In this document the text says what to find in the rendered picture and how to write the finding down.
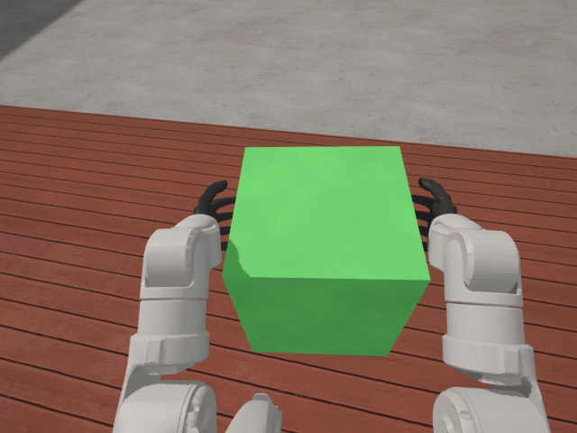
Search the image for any left robot forearm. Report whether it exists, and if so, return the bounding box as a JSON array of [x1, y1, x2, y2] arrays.
[[113, 214, 222, 433]]

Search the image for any left robot hand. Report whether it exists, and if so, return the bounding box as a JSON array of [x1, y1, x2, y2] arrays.
[[194, 180, 236, 251]]

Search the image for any right robot forearm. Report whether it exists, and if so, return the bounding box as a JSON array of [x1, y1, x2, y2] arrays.
[[427, 214, 551, 433]]

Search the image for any left robot thigh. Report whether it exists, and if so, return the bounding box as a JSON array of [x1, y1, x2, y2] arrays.
[[225, 401, 282, 433]]

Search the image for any left robot shin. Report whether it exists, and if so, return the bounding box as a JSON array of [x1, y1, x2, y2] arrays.
[[252, 393, 273, 404]]

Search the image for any left robot upper arm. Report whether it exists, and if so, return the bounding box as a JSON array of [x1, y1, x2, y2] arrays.
[[114, 380, 217, 433]]

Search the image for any right robot upper arm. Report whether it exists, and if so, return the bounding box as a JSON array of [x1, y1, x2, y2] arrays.
[[433, 387, 549, 433]]

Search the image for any carton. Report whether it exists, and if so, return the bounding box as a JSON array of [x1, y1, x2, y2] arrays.
[[222, 146, 431, 356]]

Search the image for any right robot hand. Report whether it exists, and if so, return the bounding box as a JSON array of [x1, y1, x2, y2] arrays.
[[411, 178, 457, 252]]

